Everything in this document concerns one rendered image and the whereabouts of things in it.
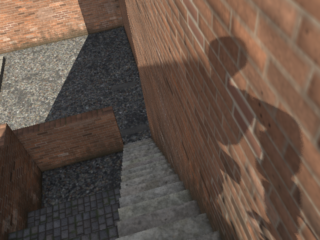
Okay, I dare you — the stairs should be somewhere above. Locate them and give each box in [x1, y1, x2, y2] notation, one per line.
[115, 138, 222, 240]

